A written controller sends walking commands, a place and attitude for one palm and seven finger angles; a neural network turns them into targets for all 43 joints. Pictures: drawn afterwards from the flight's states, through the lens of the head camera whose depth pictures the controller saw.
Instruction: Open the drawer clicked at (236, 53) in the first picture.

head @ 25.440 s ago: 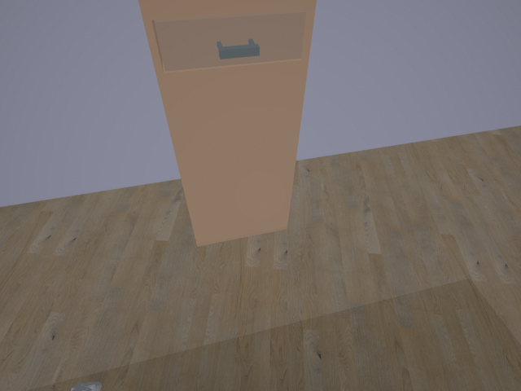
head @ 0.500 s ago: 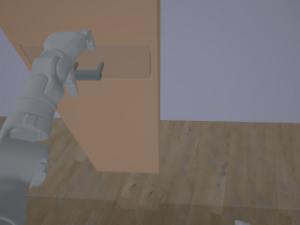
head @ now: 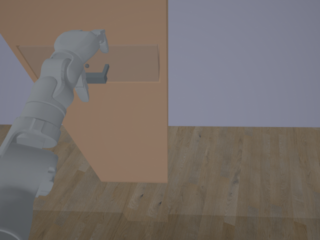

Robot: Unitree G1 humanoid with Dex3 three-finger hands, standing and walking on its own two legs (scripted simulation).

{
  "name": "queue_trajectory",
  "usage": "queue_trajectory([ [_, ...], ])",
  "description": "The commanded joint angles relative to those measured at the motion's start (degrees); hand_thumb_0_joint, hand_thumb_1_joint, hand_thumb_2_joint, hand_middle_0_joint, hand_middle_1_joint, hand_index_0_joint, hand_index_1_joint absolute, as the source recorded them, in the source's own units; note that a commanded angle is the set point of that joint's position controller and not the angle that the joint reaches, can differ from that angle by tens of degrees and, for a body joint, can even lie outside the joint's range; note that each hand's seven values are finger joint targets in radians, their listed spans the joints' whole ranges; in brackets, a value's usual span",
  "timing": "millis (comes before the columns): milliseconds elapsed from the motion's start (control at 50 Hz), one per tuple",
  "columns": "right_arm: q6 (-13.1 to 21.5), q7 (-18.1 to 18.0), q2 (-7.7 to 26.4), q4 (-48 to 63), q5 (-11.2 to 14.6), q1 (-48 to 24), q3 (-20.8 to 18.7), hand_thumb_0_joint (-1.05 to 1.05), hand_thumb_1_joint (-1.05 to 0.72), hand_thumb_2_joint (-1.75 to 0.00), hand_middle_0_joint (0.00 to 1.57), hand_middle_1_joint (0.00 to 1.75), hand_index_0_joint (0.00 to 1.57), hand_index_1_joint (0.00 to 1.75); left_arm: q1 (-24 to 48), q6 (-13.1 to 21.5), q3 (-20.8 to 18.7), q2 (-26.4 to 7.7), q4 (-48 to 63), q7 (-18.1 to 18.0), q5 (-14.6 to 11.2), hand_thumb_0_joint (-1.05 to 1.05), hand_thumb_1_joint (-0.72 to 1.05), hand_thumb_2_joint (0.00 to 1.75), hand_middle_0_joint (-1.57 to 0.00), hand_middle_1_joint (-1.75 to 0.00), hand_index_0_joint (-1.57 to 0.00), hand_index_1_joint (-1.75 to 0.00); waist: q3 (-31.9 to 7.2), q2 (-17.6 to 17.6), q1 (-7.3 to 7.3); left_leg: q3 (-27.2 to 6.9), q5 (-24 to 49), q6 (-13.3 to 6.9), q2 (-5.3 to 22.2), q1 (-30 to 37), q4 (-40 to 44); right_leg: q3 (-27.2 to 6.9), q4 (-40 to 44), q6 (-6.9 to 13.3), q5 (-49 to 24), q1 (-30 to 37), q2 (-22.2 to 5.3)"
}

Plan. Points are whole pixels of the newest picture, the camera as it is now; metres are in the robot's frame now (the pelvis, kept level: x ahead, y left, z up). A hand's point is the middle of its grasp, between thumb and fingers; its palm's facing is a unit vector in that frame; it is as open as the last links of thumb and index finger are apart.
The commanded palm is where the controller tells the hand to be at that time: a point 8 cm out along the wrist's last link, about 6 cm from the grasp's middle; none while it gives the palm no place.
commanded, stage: re-aim the fingers above the handle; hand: left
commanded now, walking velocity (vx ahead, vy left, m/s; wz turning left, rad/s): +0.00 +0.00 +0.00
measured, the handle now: (89, 72) +0.54 +0.21 +0.14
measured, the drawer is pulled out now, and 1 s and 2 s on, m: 0.00 0.00 0.00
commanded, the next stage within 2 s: lower the fingers behind the handle in 1.20 s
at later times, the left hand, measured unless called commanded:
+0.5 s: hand (79, 69) +0.48 +0.21 +0.19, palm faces -0.03 -0.02 -1.00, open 13.8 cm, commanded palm +0.47 +0.21 +0.26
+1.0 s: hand (81, 64) +0.49 +0.20 +0.20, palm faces +0.03 -0.04 -1.00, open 13.8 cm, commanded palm +0.47 +0.21 +0.26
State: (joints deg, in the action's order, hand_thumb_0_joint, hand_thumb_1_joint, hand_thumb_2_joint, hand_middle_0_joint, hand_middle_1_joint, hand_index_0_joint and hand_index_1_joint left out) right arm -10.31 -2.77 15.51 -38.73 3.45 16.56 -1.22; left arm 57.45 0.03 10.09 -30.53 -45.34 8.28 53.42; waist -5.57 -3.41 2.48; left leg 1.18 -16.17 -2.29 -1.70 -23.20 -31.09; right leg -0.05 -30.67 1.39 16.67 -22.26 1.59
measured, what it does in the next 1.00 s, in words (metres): stands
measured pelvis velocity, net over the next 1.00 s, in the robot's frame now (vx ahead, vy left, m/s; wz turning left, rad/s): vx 0.01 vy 0.00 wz -0.01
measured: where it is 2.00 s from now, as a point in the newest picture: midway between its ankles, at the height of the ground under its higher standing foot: outside the picture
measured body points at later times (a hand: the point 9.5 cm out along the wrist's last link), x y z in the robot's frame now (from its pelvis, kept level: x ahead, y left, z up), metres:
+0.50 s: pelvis +0.01 +0.00 +0.00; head +0.05 -0.02 +0.45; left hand +0.48 +0.21 +0.24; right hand +0.07 -0.28 -0.13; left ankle -0.01 +0.09 -0.73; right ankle -0.02 -0.11 -0.73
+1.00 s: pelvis +0.01 +0.00 +0.00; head +0.05 -0.02 +0.45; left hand +0.48 +0.20 +0.25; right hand +0.10 -0.26 -0.14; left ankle -0.01 +0.09 -0.73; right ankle -0.02 -0.11 -0.73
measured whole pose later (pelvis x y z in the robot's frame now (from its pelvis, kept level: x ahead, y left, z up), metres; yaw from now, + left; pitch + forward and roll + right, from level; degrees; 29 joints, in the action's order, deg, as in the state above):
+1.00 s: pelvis +0.01 +0.00 +0.00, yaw -1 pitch +10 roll +0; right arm -11.2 -2.3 14.8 -37.7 3.2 14.7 -0.7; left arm 55.5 1.6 6.2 -32.2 -44.1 8.1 53.6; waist -6.2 -3.7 2.3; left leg 1.6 -17.4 -2.5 -1.5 -23.9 -31.7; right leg -0.5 -30.7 1.2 17.4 -22.9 1.8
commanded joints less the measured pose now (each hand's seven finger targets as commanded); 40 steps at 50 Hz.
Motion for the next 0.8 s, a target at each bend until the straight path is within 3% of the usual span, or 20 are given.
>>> queue_trajectory([
  [0, 1.7, -0.3, 7.8, 5.6, -0.1, -0.5, -2.4, 0.0, -0.9, -0.9, 0.2, 0.3, 0.2, 0.3, 31.1, 0.2, -8.8, -15.7, 9.1, -3.9, 0.3, 0.0, -0.5, 0.3, -0.3, -1.2, -0.3, -1.2, -20.1, 1.6, 0.29, -1.3, 21.5, -0.2, 1.0, 12.5, 1.3, 0.2, 2.7, 1.2, -16.5, 4.3, 0.4],
  [20, 1.6, -0.4, 7.8, 5.4, 0.0, -0.6, -2.1, 0.0, -0.9, -0.9, 0.2, 0.3, 0.2, 0.3, 31.6, -0.3, -8.4, -15.6, 7.4, -4.3, 0.9, 0.0, -0.5, 0.3, -0.3, -1.2, -0.3, -1.2, -19.2, 2.3, 0.64, -1.0, 20.9, -0.2, 1.0, 11.4, 1.3, 0.3, 2.6, 1.1, -16.7, 4.2, 0.4],
  [40, 1.6, -0.4, 8.1, 5.4, -0.2, -0.7, -2.1, 0.0, -0.9, -0.9, 0.2, 0.3, 0.2, 0.3, 31.7, -0.5, -10.2, -17.6, 6.7, -4.7, 1.0, 0.0, -0.5, 0.3, -0.3, -1.2, -0.3, -1.2, -20.0, 3.2, 0.21, -0.7, 20.7, -0.3, 1.1, 10.2, 1.5, -0.1, 3.0, 1.0, -17.3, 6.0, 0.2],
  [100, 1.6, -0.5, 7.9, 5.6, -0.1, -0.5, -2.0, 0.0, -0.9, -0.9, 0.2, 0.3, 0.2, 0.3, 32.0, -1.7, -8.7, -16.6, 4.5, -5.2, 2.2, 0.0, -0.5, 0.3, -0.3, -1.2, -0.3, -1.2, -20.5, 3.4, 0.66, -0.4, 20.0, -0.4, 1.2, 9.5, 1.4, -0.3, 2.6, 0.8, -17.7, 6.0, 0.0],
  [140, 1.3, -1.2, 8.8, 5.6, -0.2, -0.3, -1.9, 0.0, -0.9, -0.9, 0.2, 0.3, 0.2, 0.3, 31.0, -1.6, -13.2, -23.4, 2.6, -4.9, 3.4, 0.0, -0.5, 0.3, -0.3, -1.2, -0.3, -1.2, -21.8, 5.3, 0.02, 0.0, 20.3, -0.6, 1.1, 7.7, 1.4, -0.9, 2.7, 0.7, -19.6, 9.3, -0.3],
  [160, 1.4, -1.2, 8.3, 6.4, 0.0, -0.4, -1.8, 0.0, -0.9, -0.9, 0.2, 0.3, 0.2, 0.3, 31.8, -1.4, -10.4, -20.8, 3.7, -4.3, 3.3, 0.0, -0.5, 0.3, -0.3, -1.2, -0.3, -1.2, -22.3, 4.4, 0.52, 0.3, 20.1, -0.7, 0.9, 7.8, 1.3, -1.1, 2.6, 0.4, -20.3, 9.4, -0.5],
  [240, 1.2, -1.6, 8.2, 6.6, 0.2, 0.3, -2.1, 0.0, -0.9, -0.9, 0.2, 0.3, 0.2, 0.3, 29.3, 0.4, -8.9, -18.8, 4.7, -1.7, 2.7, 0.0, -0.5, 0.3, -0.3, -1.2, -0.3, -1.2, -21.6, 5.2, 1.2, 0.4, 21.4, -1.0, 1.2, 9.0, 0.9, -1.2, 3.2, 0.3, -21.7, 9.0, -0.5],
  [320, 1.1, -1.7, 8.2, 6.7, 0.4, 0.5, -2.4, 0.0, -0.9, -0.9, 0.2, 0.3, 0.2, 0.3, 27.9, 2.4, -8.5, -18.1, 7.4, -0.3, 1.2, 0.0, -0.5, 0.3, -0.3, -1.2, -0.3, -1.2, -19.6, 3.1, 1.47, 0.2, 20.0, -1.1, 1.0, 10.3, 0.9, -1.2, 3.6, 0.3, -20.0, 6.6, -0.2],
  [340, 1.2, -1.6, 8.1, 6.9, 0.4, 0.4, -2.5, 0.0, -0.9, -0.9, 0.2, 0.3, 0.2, 0.3, 28.9, 3.1, -6.6, -16.1, 9.4, 0.0, 0.6, 0.0, -0.5, 0.3, -0.3, -1.2, -0.3, -1.2, -20.1, 2.4, 1.88, 0.3, 20.6, -1.2, 0.8, 11.2, 0.6, -1.3, 4.0, 0.4, -20.0, 6.5, -0.2],
  [360, 1.4, -1.5, 8.0, 6.6, 0.3, 0.5, -2.6, 0.0, -0.9, -0.9, 0.2, 0.3, 0.2, 0.3, 29.9, 3.8, -7.3, -16.6, 11.2, -0.2, 0.1, 0.0, -0.5, 0.3, -0.3, -1.2, -0.3, -1.2, -20.5, 1.0, 1.82, 0.0, 20.8, -1.1, 1.0, 12.2, 0.4, -1.4, 3.9, 0.4, -19.9, 5.8, -0.1],
  [440, 1.6, -1.5, 8.1, 5.9, 0.2, 1.0, -2.8, 0.0, -0.9, -0.9, 0.2, 0.3, 0.2, 0.3, 30.9, 4.7, -9.0, -18.4, 11.4, -1.1, -0.7, 0.0, -0.5, 0.3, -0.3, -1.2, -0.3, -1.2, -20.8, 1.3, 1.8, 0.0, 21.6, -1.0, 0.8, 11.7, 0.0, -1.2, 3.8, 0.6, -20.4, 6.1, -0.1],
  [460, 1.6, -1.5, 8.2, 5.5, 0.3, 1.1, -2.8, 0.0, -0.9, -0.9, 0.2, 0.3, 0.2, 0.3, 31.2, 4.7, -10.6, -20.2, 11.2, -1.7, -0.4, 0.0, -0.5, 0.3, -0.3, -1.2, -0.3, -1.2, -20.9, 1.1, 1.66, -0.3, 21.6, -0.9, 0.8, 11.6, 0.1, -1.0, 3.4, 0.6, -20.4, 5.8, 0.2],
  [520, 1.7, -1.0, 8.0, 5.3, 0.0, 1.1, -2.8, 0.0, -0.9, -0.9, 0.2, 0.3, 0.2, 0.3, 31.6, 4.0, -10.9, -20.3, 11.3, -3.1, 0.1, 0.0, -0.5, 0.3, -0.3, -1.2, -0.3, -1.2, -22.2, -1.3, 1.25, -0.4, 24.2, -0.6, 0.8, 12.6, -0.4, -0.7, 2.7, 0.9, -21.3, 5.5, 0.3],
  [560, 1.5, -0.8, 8.3, 5.0, 0.0, 1.1, -2.7, 0.0, -0.9, -0.9, 0.2, 0.3, 0.2, 0.3, 31.0, 3.2, -11.8, -21.6, 9.0, -3.6, 0.4, 0.0, -0.5, 0.3, -0.3, -1.2, -0.3, -1.2, -22.4, 0.3, 1.07, -0.5, 25.1, -0.6, 0.9, 11.5, -0.5, -0.6, 2.4, 0.8, -22.5, 6.5, 0.3],
  [680, 0.6, 0.0, 8.1, 6.1, -0.1, 0.4, -3.0, 0.0, -0.9, -0.9, 0.2, 0.3, 0.2, 0.3, 28.1, 1.4, -8.0, -16.2, 11.1, -1.9, 0.6, 0.0, -0.5, 0.3, -0.3, -1.2, -0.3, -1.2, -23.9, -0.5, 0.98, -1.0, 31.3, -0.5, 1.4, 15.1, -1.4, -0.2, 1.9, 0.7, -23.5, 5.1, 0.5],
  [720, 0.4, 0.0, 8.2, 6.4, 0.0, 0.0, -2.9, 0.0, -0.9, -0.9, 0.2, 0.3, 0.2, 0.3, 26.2, 1.0, -8.2, -15.8, 10.5, -1.2, 0.0, 0.0, -0.5, 0.3, -0.3, -1.2, -0.3, -1.2, -22.2, 2.3, 0.91, -1.1, 30.0, -0.6, 1.4, 14.4, -1.2, -0.1, 2.2, 0.5, -23.0, 5.1, 0.5],
  [760, 0.2, -0.2, 8.4, 6.2, 0.2, -0.4, -2.6, 0.0, -0.9, -0.9, 0.2, 0.3, 0.2, 0.3, 27.9, 1.3, -8.1, -16.4, 11.1, -0.7, -0.2, 0.0, -0.5, 0.3, -0.3, -1.2, -0.3, -1.2, -21.3, 2.9, 1.31, -1.0, 27.8, -0.7, 1.3, 13.3, -0.8, 0.0, 2.3, 0.5, -22.6, 5.1, 0.4],
  [780, 0.2, -0.2, 8.0, 6.4, 0.2, -0.6, -2.5, 0.0, -0.9, -0.9, 0.2, 0.3, 0.2, 0.3, 27.4, 1.2, -7.4, -15.2, 10.8, -0.8, -0.2, 0.0, -0.5, 0.3, -0.3, -1.2, -0.3, -1.2, -20.1, 2.1, 1.1, -1.1, 27.5, -0.6, 1.2, 13.2, -0.6, 0.2, 2.3, 0.6, -21.5, 4.3, 0.5],
])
